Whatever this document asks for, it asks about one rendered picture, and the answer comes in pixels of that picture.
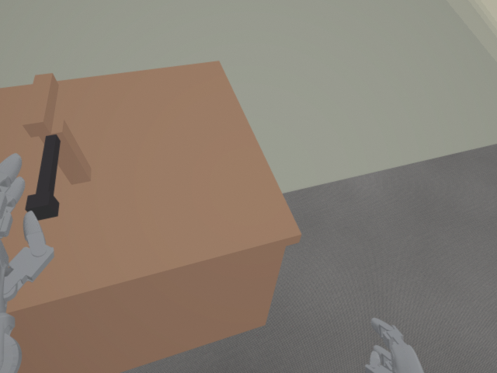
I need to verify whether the tap lever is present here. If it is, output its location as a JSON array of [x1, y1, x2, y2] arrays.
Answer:
[[25, 134, 61, 221]]

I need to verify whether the robot left hand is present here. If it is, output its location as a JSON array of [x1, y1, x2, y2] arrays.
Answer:
[[0, 153, 54, 313]]

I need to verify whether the robot right hand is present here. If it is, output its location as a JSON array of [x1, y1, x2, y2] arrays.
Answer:
[[365, 318, 424, 373]]

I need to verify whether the robot left forearm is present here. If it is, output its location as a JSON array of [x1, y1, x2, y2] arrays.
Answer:
[[0, 312, 22, 373]]

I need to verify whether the counter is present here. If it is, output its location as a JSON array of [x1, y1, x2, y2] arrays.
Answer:
[[0, 61, 301, 373]]

